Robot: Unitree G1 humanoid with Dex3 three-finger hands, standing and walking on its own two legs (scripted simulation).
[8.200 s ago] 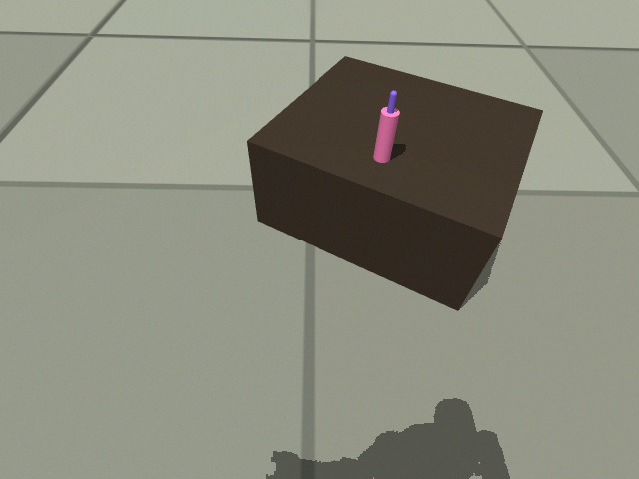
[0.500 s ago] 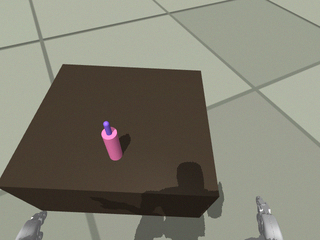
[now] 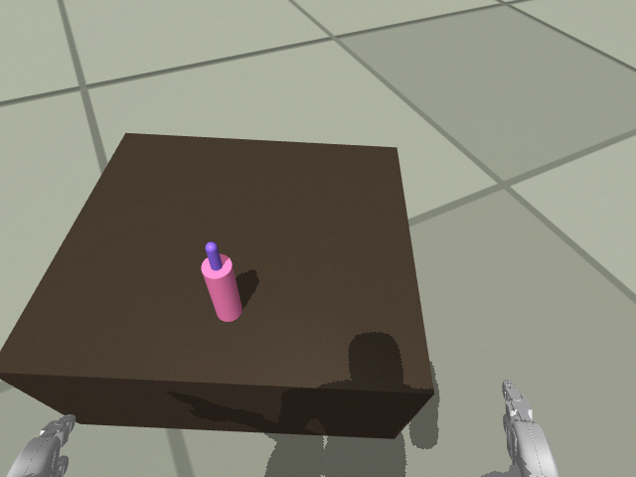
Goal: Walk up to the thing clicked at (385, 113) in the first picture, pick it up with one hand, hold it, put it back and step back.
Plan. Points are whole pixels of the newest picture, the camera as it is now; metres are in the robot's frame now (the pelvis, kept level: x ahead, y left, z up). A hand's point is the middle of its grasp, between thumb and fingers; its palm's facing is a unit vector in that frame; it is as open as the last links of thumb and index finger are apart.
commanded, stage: go down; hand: left
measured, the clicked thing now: (221, 281) +0.51 +0.19 -0.21
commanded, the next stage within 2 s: approach in 1.48 s
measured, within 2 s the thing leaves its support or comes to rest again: neither
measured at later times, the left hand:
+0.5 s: hand (65, 355) +0.28 +0.33 -0.02, palm faces +0.11 -0.98 -0.17, open 17.5 cm
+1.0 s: hand (44, 308) +0.33 +0.36 +0.01, palm faces +0.13 -0.99 -0.11, open 17.4 cm
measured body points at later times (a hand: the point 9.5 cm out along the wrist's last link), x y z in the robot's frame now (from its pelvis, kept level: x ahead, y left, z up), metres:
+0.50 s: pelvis -0.02 +0.01 +0.00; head +0.02 +0.03 +0.44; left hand +0.27 +0.38 -0.01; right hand +0.13 -0.25 -0.05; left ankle +0.01 +0.12 -0.72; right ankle -0.03 -0.13 -0.72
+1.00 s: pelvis -0.02 +0.01 -0.01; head +0.04 +0.04 +0.44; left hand +0.32 +0.41 +0.02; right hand +0.14 -0.25 -0.06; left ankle +0.01 +0.12 -0.72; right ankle -0.03 -0.13 -0.72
